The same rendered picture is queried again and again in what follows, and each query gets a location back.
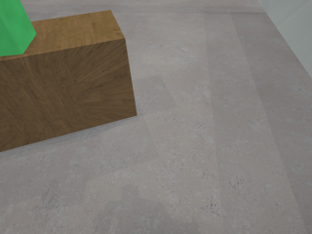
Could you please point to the carton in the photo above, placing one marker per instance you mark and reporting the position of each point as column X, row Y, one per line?
column 16, row 29

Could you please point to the pedestal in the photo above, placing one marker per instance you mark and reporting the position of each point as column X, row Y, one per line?
column 73, row 76

